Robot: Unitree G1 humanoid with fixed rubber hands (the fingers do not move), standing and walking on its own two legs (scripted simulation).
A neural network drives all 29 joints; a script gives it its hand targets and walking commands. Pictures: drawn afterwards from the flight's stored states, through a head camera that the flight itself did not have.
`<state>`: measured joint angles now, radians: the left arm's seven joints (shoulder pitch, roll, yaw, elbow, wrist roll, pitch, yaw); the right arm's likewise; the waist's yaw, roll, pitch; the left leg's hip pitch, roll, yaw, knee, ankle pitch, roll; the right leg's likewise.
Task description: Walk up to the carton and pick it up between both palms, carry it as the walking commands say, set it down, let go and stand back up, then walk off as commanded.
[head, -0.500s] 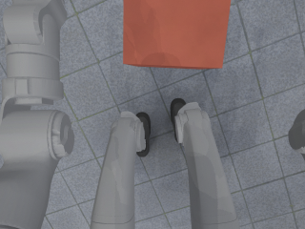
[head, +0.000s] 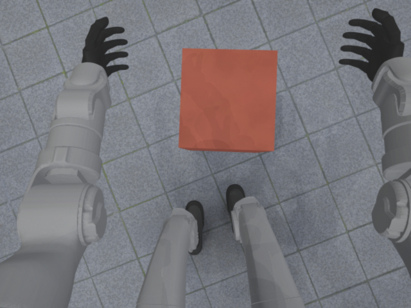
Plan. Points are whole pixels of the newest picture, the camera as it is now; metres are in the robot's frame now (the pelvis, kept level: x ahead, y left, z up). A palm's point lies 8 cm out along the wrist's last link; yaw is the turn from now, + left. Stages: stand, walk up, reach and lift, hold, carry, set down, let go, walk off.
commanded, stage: let go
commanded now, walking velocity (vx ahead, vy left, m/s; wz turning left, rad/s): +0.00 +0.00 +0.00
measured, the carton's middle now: (225, 109) +0.51 -0.07 -0.51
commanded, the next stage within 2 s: stand in 1.24 s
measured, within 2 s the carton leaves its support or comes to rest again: neither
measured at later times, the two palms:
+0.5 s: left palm (32, 165) +0.37 +0.23 -0.01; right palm (396, 158) +0.33 -0.25 -0.02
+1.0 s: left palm out of the picture +0.25 +0.27 +0.03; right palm (410, 260) +0.23 -0.21 +0.04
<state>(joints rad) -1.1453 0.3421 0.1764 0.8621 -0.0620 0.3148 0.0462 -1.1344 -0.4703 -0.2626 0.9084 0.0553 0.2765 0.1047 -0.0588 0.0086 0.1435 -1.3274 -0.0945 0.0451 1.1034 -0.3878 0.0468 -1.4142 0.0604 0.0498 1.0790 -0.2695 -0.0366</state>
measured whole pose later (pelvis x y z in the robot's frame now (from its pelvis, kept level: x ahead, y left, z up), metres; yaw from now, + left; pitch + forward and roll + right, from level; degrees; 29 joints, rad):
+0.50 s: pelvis +0.07 +0.01 +0.08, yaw -2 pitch +22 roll +0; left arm -0.23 0.25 0.05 0.60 -0.06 0.07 -0.01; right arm -0.24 -0.25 -0.20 0.70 0.03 0.04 0.10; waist -0.01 0.00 -0.04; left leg -0.75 -0.08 0.01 0.72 -0.35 0.05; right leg -0.83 0.06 0.05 0.68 -0.24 -0.03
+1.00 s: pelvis +0.07 +0.04 +0.11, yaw -2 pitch -3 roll -3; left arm 0.19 0.24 0.00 0.48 -0.02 0.09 -0.02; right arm 0.16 -0.23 -0.12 0.58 0.00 0.09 0.12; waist 0.01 0.01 0.06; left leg -0.17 -0.08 0.00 0.55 -0.34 0.10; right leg -0.22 0.06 0.06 0.48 -0.21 0.00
